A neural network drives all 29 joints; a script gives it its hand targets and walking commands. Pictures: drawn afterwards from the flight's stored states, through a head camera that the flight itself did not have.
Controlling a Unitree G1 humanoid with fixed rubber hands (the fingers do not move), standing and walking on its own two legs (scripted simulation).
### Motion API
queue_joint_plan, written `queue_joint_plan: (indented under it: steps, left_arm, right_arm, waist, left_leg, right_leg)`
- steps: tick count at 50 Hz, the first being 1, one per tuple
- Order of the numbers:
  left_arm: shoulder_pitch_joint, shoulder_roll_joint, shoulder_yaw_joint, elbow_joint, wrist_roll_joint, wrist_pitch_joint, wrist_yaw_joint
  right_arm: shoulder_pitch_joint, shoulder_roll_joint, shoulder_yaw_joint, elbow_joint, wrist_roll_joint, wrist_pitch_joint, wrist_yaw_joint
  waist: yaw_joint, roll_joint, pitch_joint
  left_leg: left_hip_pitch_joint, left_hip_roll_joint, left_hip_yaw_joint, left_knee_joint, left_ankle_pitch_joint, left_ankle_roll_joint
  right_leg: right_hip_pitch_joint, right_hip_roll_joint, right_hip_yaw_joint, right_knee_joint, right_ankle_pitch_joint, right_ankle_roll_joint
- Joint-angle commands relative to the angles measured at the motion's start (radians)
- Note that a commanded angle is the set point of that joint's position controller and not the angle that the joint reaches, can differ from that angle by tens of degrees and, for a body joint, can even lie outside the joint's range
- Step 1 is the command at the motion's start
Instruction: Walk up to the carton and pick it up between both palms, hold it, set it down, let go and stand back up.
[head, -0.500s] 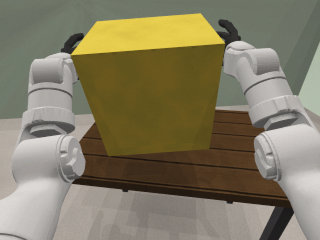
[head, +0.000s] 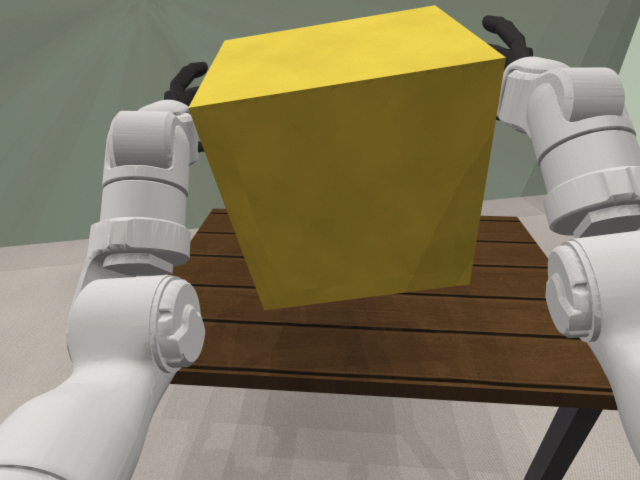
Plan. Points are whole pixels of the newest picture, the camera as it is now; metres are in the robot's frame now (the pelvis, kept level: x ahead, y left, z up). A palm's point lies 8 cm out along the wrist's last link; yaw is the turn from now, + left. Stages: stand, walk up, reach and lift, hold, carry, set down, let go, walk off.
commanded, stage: hold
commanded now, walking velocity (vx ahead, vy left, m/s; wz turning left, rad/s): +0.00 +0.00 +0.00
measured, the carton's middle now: (347, 162) +0.39 -0.04 +0.30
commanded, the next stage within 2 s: none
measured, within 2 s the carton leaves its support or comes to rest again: neither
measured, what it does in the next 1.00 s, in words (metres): stands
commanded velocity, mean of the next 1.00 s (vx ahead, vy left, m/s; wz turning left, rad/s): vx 0.00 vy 0.00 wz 0.00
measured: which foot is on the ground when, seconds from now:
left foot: down 0.00-1.00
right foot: down 0.00-1.00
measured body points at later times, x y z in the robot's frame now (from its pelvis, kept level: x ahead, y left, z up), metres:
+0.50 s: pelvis -0.01 -0.02 +0.00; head -0.14 +0.02 +0.43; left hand +0.35 +0.18 +0.32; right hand +0.33 -0.17 +0.37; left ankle -0.01 +0.11 -0.75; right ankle +0.02 -0.10 -0.75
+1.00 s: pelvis -0.01 -0.02 +0.00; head -0.13 -0.04 +0.43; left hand +0.37 +0.14 +0.37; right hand +0.36 -0.21 +0.39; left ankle -0.01 +0.11 -0.75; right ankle +0.01 -0.10 -0.75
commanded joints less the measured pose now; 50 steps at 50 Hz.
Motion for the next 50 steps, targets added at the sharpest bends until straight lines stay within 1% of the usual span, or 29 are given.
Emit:
queue_joint_plan:
  steps: [1,3,5,7,8,9,10,16,18,19,20,21,22,23,24,27,29,31,32,33,36,38,39,40,43,45,46,48,50]
  left_arm:
    - [-0.602,-0.361,-0.099,-0.152,-0.144,-0.024,-0.207]
    - [-0.654,-0.353,-0.109,-0.121,-0.150,-0.038,-0.236]
    - [-0.702,-0.374,-0.176,-0.219,-0.204,-0.057,-0.230]
    - [-0.673,-0.369,-0.206,-0.388,-0.232,-0.072,-0.214]
    - [-0.638,-0.354,-0.190,-0.363,-0.239,-0.063,-0.213]
    - [-0.613,-0.365,-0.198,-0.395,-0.224,-0.055,-0.214]
    - [-0.570,-0.353,-0.193,-0.392,-0.225,-0.046,-0.218]
    - [-0.464,-0.386,-0.271,-0.422,-0.212,-0.011,-0.253]
    - [-0.470,-0.385,-0.267,-0.390,-0.196,0.002,-0.261]
    - [-0.529,-0.366,-0.279,-0.423,-0.191,-0.014,-0.261]
    - [-0.442,-0.404,-0.308,-0.434,-0.218,-0.010,-0.262]
    - [-0.484,-0.432,-0.332,-0.430,-0.229,-0.012,-0.260]
    - [-0.549,-0.438,-0.333,-0.460,-0.220,-0.022,-0.252]
    - [-0.689,-0.418,-0.288,-0.343,-0.194,-0.016,-0.248]
    - [-0.740,-0.430,-0.292,-0.322,-0.201,-0.031,-0.247]
    - [-0.690,-0.496,-0.342,-0.316,-0.255,-0.054,-0.213]
    - [-0.824,-0.469,-0.259,-0.189,-0.221,-0.071,-0.198]
    - [-0.815,-0.524,-0.305,-0.206,-0.244,-0.090,-0.168]
    - [-0.822,-0.504,-0.304,-0.181,-0.241,-0.095,-0.158]
    - [-0.840,-0.488,-0.249,-0.065,-0.224,-0.097,-0.150]
    - [-0.848,-0.483,-0.207,0.018,-0.223,-0.125,-0.136]
    - [-0.721,-0.391,-0.095,0.175,-0.166,-0.109,-0.138]
    - [-0.730,-0.376,-0.080,0.225,-0.177,-0.116,-0.154]
    - [-0.687,-0.356,-0.033,0.223,-0.148,-0.117,-0.158]
    - [-0.823,-0.342,-0.027,0.163,-0.177,-0.162,-0.168]
    - [-0.843,-0.309,0.002,0.171,-0.181,-0.183,-0.180]
    - [-0.827,-0.313,-0.013,0.173,-0.194,-0.178,-0.188]
    - [-0.806,-0.268,-0.002,0.144,-0.182,-0.181,-0.198]
    - [-0.878,-0.276,-0.026,0.032,-0.209,-0.197,-0.218]
  right_arm:
    - [-0.583,0.581,0.137,-0.253,0.228,0.013,0.124]
    - [-0.636,0.619,0.117,-0.307,0.219,0.008,0.105]
    - [-0.659,0.671,0.154,-0.377,0.220,-0.005,0.088]
    - [-0.578,0.721,0.186,-0.464,0.262,0.002,0.065]
    - [-0.573,0.736,0.227,-0.489,0.291,0.011,0.054]
    - [-0.519,0.735,0.228,-0.481,0.293,0.021,0.043]
    - [-0.513,0.715,0.248,-0.524,0.309,0.017,0.030]
    - [-0.367,0.630,0.198,-0.520,0.272,0.016,-0.008]
    - [-0.371,0.590,0.159,-0.483,0.242,0.027,-0.009]
    - [-0.383,0.638,0.181,-0.503,0.247,0.022,-0.008]
    - [-0.348,0.636,0.206,-0.575,0.263,0.017,-0.009]
    - [-0.401,0.633,0.178,-0.563,0.255,0.018,-0.005]
    - [-0.419,0.627,0.160,-0.534,0.238,0.023,0.006]
    - [-0.528,0.589,0.082,-0.416,0.198,0.046,0.028]
    - [-0.550,0.607,0.063,-0.408,0.182,0.032,0.048]
    - [-0.565,0.597,0.065,-0.443,0.186,0.010,0.097]
    - [-0.675,0.602,0.016,-0.320,0.159,0.020,0.130]
    - [-0.695,0.594,0.025,-0.310,0.176,0.003,0.156]
    - [-0.698,0.547,0.003,-0.263,0.146,0.005,0.170]
    - [-0.739,0.546,-0.017,-0.204,0.128,0.006,0.182]
    - [-0.699,0.532,-0.038,-0.051,0.100,-0.007,0.209]
    - [-0.641,0.513,-0.028,0.015,0.108,0.001,0.209]
    - [-0.667,0.510,-0.017,0.046,0.107,-0.003,0.198]
    - [-0.650,0.533,0.005,0.035,0.131,-0.005,0.189]
    - [-0.712,0.622,0.014,0.002,0.141,-0.020,0.192]
    - [-0.732,0.676,0.028,-0.049,0.139,-0.043,0.168]
    - [-0.713,0.658,0.006,-0.019,0.131,-0.046,0.150]
    - [-0.687,0.687,0.037,-0.050,0.135,-0.053,0.113]
    - [-0.691,0.763,0.061,-0.121,0.147,-0.057,0.084]
  waist:
    - [0.030,-0.079,-0.109]
    - [0.036,-0.130,-0.104]
    - [-0.005,-0.115,-0.224]
    - [0.002,-0.115,-0.369]
    - [-0.005,-0.121,-0.385]
    - [-0.017,-0.108,-0.364]
    - [0.001,-0.116,-0.353]
    - [-0.078,0.004,-0.171]
    - [-0.076,0.019,-0.100]
    - [-0.070,0.026,-0.117]
    - [-0.047,0.014,-0.158]
    - [-0.079,0.074,-0.142]
    - [-0.053,0.067,-0.120]
    - [-0.074,0.095,-0.016]
    - [-0.060,0.125,-0.016]
    - [-0.046,0.125,-0.109]
    - [-0.035,0.125,-0.067]
    - [-0.027,0.189,-0.176]
    - [-0.045,0.170,-0.179]
    - [-0.011,0.132,-0.173]
    - [-0.007,0.092,-0.188]
    - [0.020,0.052,-0.138]
    - [0.035,-0.052,-0.097]
    - [0.077,-0.028,-0.098]
    - [0.076,-0.063,-0.140]
    - [0.088,-0.168,-0.134]
    - [0.046,-0.157,-0.168]
    - [0.057,-0.169,-0.121]
    - [0.026,-0.205,-0.197]
  left_leg:
    - [-0.092,0.023,-0.004,-0.050,0.261,-0.023]
    - [-0.096,0.018,-0.017,-0.039,0.192,-0.020]
    - [-0.021,0.005,-0.028,-0.011,0.260,-0.026]
    - [-0.017,-0.006,-0.031,0.013,0.311,-0.041]
    - [-0.029,-0.015,-0.024,0.018,0.308,-0.040]
    - [-0.024,-0.015,-0.021,0.006,0.271,-0.037]
    - [-0.035,-0.013,-0.020,0.008,0.274,-0.042]
    - [-0.009,0.028,-0.026,-0.006,0.193,-0.079]
    - [-0.028,0.027,-0.010,-0.021,0.111,-0.086]
    - [-0.031,0.017,-0.027,-0.014,0.135,-0.072]
    - [-0.021,0.020,-0.018,0.003,0.137,-0.093]
    - [-0.018,0.017,-0.016,-0.001,0.122,-0.089]
    - [-0.043,0.026,-0.017,-0.021,0.070,-0.092]
    - [-0.141,0.018,-0.017,-0.065,-0.092,-0.050]
    - [-0.190,0.028,-0.022,-0.090,-0.143,-0.049]
    - [-0.249,0.049,-0.029,-0.120,-0.180,-0.045]
    - [-0.341,0.052,-0.037,-0.148,-0.252,-0.012]
    - [-0.367,0.069,-0.043,-0.184,-0.266,0.006]
    - [-0.397,0.091,-0.067,-0.208,-0.298,0.013]
    - [-0.436,0.085,-0.048,-0.220,-0.333,0.024]
    - [-0.428,0.107,-0.056,-0.228,-0.288,0.029]
    - [-0.425,0.097,-0.044,-0.209,-0.225,0.040]
    - [-0.410,0.077,-0.030,-0.180,-0.164,0.038]
    - [-0.363,0.072,-0.018,-0.156,-0.114,0.026]
    - [-0.306,0.049,-0.018,-0.100,-0.055,0.005]
    - [-0.182,0.012,-0.025,-0.012,0.088,-0.017]
    - [-0.145,0.005,-0.021,0.001,0.107,-0.012]
    - [-0.087,0.002,-0.014,0.039,0.139,-0.018]
    - [-0.077,-0.012,-0.030,0.055,0.173,-0.017]
  right_leg:
    - [0.332,-0.020,0.029,0.029,0.304,0.028]
    - [0.300,-0.042,0.058,0.006,0.263,0.026]
    - [0.352,-0.050,0.053,0.026,0.418,0.035]
    - [0.458,-0.077,0.098,0.068,0.633,0.062]
    - [0.510,-0.086,0.099,0.080,0.712,0.085]
    - [0.515,-0.090,0.106,0.074,0.682,0.086]
    - [0.513,-0.099,0.129,0.062,0.700,0.088]
    - [0.363,-0.114,0.104,-0.011,0.526,0.046]
    - [0.293,-0.099,0.104,-0.022,0.350,0.034]
    - [0.291,-0.102,0.106,-0.020,0.324,0.032]
    - [0.281,-0.090,0.113,-0.033,0.314,0.012]
    - [0.270,-0.088,0.092,-0.037,0.292,0.008]
    - [0.226,-0.070,0.070,-0.027,0.209,0.005]
    - [0.205,-0.066,0.063,-0.025,0.012,0.000]
    - [0.170,-0.048,0.057,-0.009,-0.081,-0.028]
    - [0.240,-0.016,0.018,0.032,-0.022,-0.044]
    - [0.250,-0.019,0.030,0.044,-0.122,-0.030]
    - [0.321,0.018,-0.001,0.106,-0.070,-0.026]
    - [0.342,0.030,-0.005,0.149,-0.048,-0.028]
    - [0.360,0.023,-0.004,0.136,-0.083,-0.028]
    - [0.391,0.029,-0.014,0.157,-0.052,-0.035]
    - [0.405,0.023,0.003,0.133,-0.004,-0.020]
    - [0.384,0.014,0.006,0.124,0.003,-0.023]
    - [0.339,-0.004,0.016,0.087,-0.009,-0.016]
    - [0.277,-0.022,0.037,0.058,-0.008,-0.012]
    - [0.208,-0.070,0.104,-0.003,0.013,0.008]
    - [0.217,-0.080,0.105,-0.010,0.055,0.014]
    - [0.184,-0.109,0.131,-0.029,0.093,0.049]
    - [0.262,-0.141,0.157,-0.032,0.208,0.062]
